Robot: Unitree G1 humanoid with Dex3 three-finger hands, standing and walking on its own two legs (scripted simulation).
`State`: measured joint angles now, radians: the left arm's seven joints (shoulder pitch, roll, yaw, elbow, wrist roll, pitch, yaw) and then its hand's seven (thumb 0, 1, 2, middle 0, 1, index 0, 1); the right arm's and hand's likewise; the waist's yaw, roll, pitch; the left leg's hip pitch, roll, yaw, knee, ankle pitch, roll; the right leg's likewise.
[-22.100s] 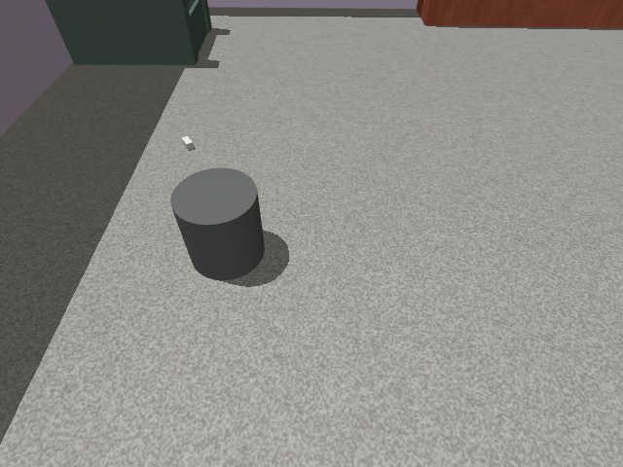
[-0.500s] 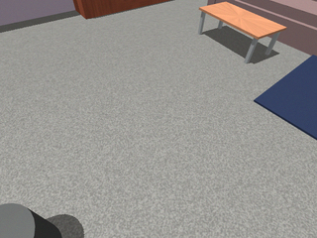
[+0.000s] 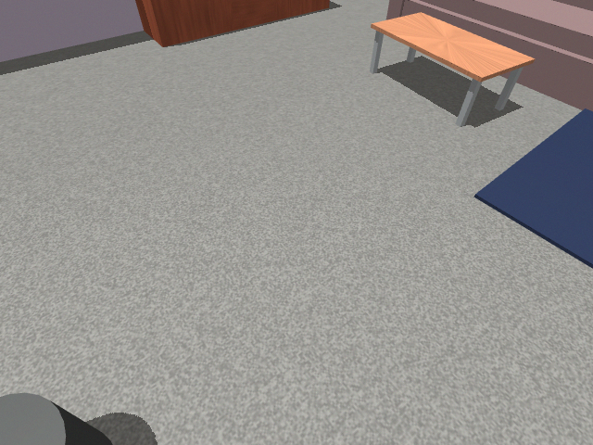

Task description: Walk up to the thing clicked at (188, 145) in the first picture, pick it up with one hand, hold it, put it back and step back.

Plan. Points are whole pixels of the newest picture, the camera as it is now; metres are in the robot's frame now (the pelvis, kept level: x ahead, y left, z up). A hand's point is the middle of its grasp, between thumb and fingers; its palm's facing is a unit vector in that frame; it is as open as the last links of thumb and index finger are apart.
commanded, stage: stand
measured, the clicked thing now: out of the picture +0.51 +1.44 -0.76
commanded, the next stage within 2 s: none
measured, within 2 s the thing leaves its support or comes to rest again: neither
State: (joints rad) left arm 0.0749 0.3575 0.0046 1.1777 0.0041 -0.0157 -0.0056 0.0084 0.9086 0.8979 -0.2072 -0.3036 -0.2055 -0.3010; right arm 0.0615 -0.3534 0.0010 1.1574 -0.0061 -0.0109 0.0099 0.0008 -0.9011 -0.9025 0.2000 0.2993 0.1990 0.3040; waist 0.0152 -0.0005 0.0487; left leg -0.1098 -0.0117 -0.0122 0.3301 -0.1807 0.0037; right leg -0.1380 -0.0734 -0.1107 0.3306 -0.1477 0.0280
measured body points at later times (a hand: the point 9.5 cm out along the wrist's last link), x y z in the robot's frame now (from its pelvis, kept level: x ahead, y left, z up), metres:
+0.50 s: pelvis +0.00 -0.02 +0.00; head +0.00 -0.03 +0.45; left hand +0.08 +0.28 -0.13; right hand +0.07 -0.32 -0.14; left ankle +0.00 +0.12 -0.75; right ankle +0.02 -0.13 -0.75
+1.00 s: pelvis +0.01 -0.03 +0.00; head +0.01 -0.03 +0.45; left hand +0.10 +0.27 -0.13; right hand +0.08 -0.33 -0.14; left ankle +0.00 +0.12 -0.75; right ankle +0.02 -0.13 -0.75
